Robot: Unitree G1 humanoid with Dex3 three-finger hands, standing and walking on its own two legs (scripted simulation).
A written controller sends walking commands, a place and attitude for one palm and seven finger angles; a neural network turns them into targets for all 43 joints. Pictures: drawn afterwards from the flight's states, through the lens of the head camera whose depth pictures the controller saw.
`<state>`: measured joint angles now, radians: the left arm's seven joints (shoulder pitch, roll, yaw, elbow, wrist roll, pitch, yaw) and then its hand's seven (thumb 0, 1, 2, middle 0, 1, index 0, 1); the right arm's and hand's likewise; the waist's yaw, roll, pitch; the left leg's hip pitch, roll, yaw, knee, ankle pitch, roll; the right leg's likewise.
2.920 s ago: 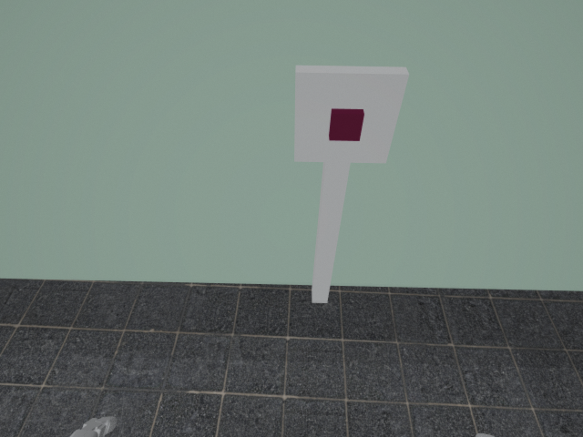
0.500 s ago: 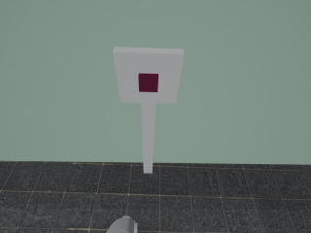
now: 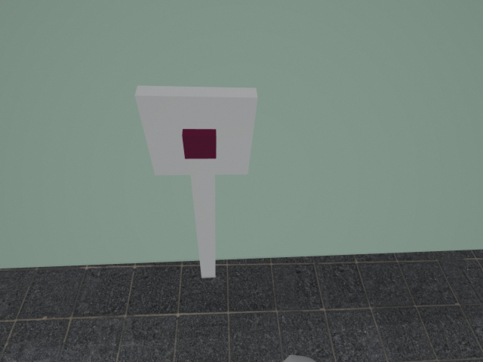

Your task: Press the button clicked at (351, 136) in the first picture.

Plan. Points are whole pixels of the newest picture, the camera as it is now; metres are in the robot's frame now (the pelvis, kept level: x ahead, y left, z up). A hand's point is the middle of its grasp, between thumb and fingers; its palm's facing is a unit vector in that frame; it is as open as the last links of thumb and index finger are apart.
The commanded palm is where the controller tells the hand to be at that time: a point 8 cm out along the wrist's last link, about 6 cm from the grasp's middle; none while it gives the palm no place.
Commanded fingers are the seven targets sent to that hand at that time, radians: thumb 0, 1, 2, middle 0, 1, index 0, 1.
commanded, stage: come to a stop and stand still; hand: left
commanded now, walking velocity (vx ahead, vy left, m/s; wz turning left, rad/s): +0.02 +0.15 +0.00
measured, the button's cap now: (200, 143) +0.50 +0.12 +0.06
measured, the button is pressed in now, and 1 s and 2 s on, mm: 0 0 0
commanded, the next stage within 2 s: look again from close up in 1.30 s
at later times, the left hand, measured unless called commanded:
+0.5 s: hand out of the picture -0.05 +0.17 -0.17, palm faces +0.15 -0.97 -0.21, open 7.4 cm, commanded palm none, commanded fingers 0.00 0.90 0.90 -0.20 -0.30 -0.20 -0.30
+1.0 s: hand out of the picture +0.02 +0.19 -0.17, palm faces +0.04 -0.98 -0.21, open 7.3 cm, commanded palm none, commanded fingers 0.00 0.90 0.90 -0.20 -0.30 -0.20 -0.30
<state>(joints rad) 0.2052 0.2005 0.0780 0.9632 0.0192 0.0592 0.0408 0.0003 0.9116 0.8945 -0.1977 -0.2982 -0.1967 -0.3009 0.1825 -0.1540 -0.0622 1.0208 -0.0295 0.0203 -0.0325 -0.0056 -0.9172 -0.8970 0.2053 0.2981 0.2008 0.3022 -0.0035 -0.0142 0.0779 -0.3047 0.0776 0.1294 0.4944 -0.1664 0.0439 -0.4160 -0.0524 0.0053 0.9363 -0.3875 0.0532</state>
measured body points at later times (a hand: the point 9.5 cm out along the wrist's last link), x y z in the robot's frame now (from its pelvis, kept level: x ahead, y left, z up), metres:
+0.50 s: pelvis -0.04 -0.01 +0.00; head -0.03 -0.01 +0.45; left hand -0.06 +0.22 -0.15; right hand +0.00 -0.25 -0.15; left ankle -0.07 +0.13 -0.72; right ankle -0.01 -0.15 -0.74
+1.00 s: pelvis -0.02 +0.01 +0.00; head -0.01 +0.01 +0.45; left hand +0.02 +0.24 -0.16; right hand -0.08 -0.19 -0.17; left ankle -0.07 +0.12 -0.74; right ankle -0.01 -0.10 -0.74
